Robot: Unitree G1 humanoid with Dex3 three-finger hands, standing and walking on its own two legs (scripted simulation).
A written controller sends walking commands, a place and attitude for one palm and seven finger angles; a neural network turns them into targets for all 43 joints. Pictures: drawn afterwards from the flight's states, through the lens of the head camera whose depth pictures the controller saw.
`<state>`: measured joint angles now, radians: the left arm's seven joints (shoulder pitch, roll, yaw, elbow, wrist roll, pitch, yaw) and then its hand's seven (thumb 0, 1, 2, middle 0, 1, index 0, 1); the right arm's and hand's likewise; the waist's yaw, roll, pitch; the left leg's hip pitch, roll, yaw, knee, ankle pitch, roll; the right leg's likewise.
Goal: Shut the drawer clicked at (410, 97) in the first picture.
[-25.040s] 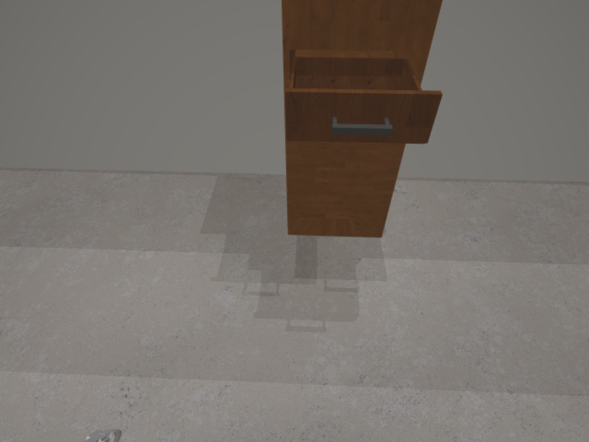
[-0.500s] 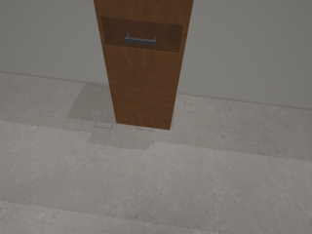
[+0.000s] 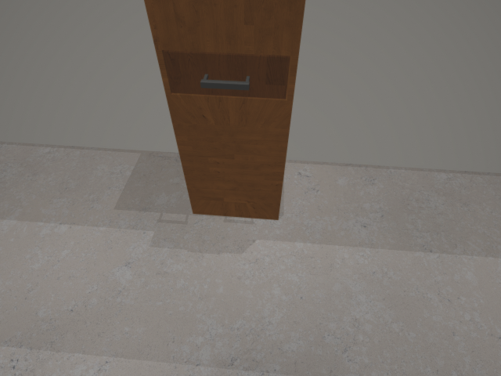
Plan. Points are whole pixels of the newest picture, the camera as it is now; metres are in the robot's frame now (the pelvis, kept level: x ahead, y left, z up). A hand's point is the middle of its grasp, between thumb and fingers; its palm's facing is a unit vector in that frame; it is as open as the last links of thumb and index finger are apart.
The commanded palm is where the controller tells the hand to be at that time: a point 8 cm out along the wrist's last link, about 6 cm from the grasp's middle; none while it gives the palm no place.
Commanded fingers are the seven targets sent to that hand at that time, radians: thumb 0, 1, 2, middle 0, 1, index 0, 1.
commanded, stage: let the arm hang, fingers relaxed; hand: left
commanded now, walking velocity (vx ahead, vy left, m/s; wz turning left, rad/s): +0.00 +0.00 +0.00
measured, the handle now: (226, 81) +0.93 +0.12 -0.01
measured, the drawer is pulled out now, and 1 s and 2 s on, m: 0.00 0.00 0.00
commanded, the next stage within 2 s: look to check the result in 0.22 s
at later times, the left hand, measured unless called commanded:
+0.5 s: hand out of the picture -0.02 +0.15 -0.18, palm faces +0.03 -0.99 -0.17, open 7.3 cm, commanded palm none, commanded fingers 0.00 0.90 0.90 -0.20 -0.30 -0.20 -0.30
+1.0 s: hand out of the picture +0.00 +0.15 -0.18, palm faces +0.04 -0.98 -0.17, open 7.3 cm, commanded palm none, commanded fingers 0.00 0.90 0.90 -0.20 -0.30 -0.20 -0.30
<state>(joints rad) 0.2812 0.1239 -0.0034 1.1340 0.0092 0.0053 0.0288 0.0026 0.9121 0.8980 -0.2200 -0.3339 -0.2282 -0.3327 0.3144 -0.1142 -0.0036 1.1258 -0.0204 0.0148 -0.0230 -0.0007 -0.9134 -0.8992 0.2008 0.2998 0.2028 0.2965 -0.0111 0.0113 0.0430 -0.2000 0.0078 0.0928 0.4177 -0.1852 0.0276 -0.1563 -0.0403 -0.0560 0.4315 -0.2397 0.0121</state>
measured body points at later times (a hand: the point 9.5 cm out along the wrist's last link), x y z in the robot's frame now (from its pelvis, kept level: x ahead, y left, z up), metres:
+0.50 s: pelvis +0.01 +0.00 +0.00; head +0.02 -0.01 +0.45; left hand -0.02 +0.20 -0.16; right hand -0.03 -0.20 -0.17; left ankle +0.03 +0.10 -0.74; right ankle +0.00 -0.13 -0.74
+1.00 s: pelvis +0.02 -0.01 +0.00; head +0.03 -0.02 +0.45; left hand +0.00 +0.20 -0.16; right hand -0.01 -0.21 -0.17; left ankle +0.03 +0.10 -0.74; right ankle +0.00 -0.13 -0.74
